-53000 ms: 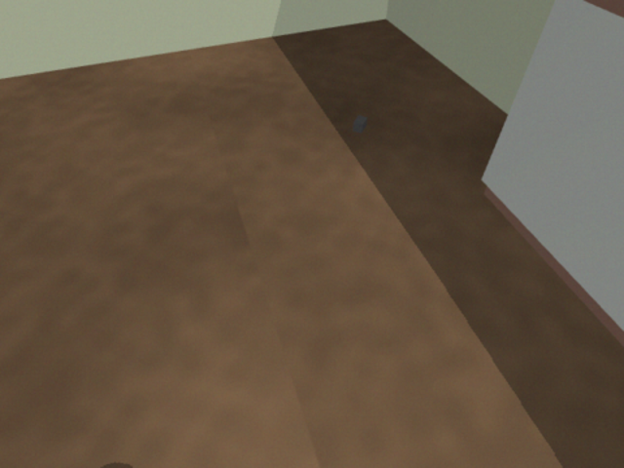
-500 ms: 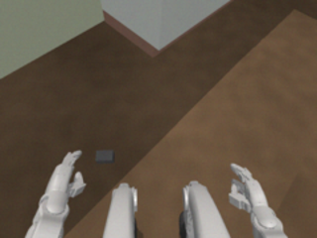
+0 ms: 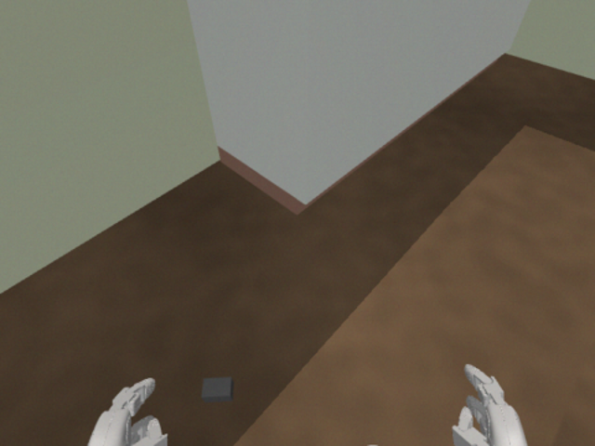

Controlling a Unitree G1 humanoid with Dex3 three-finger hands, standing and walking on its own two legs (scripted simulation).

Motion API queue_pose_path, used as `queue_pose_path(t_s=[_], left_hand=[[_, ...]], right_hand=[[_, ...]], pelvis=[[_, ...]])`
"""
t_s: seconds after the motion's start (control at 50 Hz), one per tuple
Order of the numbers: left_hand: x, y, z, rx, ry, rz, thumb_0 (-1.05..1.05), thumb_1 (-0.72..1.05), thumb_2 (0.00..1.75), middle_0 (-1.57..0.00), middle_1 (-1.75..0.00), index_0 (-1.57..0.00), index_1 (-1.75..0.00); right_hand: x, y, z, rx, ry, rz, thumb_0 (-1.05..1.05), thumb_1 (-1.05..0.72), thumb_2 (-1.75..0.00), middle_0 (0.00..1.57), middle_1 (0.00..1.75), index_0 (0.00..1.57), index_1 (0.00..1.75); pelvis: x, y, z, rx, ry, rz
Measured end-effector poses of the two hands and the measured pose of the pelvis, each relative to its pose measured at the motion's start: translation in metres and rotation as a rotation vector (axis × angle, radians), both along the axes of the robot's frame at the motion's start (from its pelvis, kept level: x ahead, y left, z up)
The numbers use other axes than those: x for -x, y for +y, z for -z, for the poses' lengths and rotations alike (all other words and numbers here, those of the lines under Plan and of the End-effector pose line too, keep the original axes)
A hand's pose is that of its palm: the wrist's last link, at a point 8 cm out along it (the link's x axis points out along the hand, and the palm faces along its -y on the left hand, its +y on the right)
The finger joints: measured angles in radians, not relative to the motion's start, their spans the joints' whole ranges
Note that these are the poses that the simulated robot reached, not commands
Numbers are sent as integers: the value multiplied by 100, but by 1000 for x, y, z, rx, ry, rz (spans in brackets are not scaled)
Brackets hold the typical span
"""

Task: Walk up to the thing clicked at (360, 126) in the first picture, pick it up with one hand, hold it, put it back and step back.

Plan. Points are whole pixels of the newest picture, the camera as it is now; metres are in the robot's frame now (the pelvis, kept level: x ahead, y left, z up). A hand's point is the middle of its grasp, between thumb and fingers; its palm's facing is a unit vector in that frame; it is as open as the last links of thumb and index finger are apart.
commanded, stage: home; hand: left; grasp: from above
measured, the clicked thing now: (218, 389) +0.43 +0.24 -0.68
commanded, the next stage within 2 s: stand in 1.98 s
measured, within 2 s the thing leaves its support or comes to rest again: neither
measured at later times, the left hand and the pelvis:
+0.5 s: hand out of the picture +0.16 +0.18 -0.04, palm faces +0.06 -0.98 -0.20, open 7.4 cm; pelvis +0.00 +0.00 +0.01, yaw +0 degrees
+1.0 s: hand out of the picture +0.16 +0.18 -0.04, palm faces +0.05 -0.98 -0.19, open 7.4 cm; pelvis -0.01 +0.00 +0.01, yaw +0 degrees
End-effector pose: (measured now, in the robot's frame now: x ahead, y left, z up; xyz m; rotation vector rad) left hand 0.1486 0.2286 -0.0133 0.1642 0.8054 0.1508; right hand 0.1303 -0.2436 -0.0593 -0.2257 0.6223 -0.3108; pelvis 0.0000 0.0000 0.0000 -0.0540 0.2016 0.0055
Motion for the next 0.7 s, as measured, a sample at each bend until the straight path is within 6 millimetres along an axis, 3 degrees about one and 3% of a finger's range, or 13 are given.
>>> queue_pose_path(t_s=[0.14,0.26,0.7], left_hand=[[6,1,-1,12,11,-4,1,90,89,-20,-30,-20,-30],[7,0,4,21,16,-3,1,90,89,-20,-30,-20,-30],[8,1,1,10,10,12,1,90,89,-20,-30,-20,-30]], right_hand=[[-26,2,-15,14,-79,-46,1,-91,-90,21,30,20,30],[-35,5,-19,23,-99,-80,1,-91,-90,21,30,20,30],[-9,7,-7,11,-31,-57,2,-90,-90,21,30,20,30]], pelvis=[[-4,-1,-4,-6,-22,-6],[-3,-2,-4,-7,-32,-9],[3,1,-5,-5,-39,-3]])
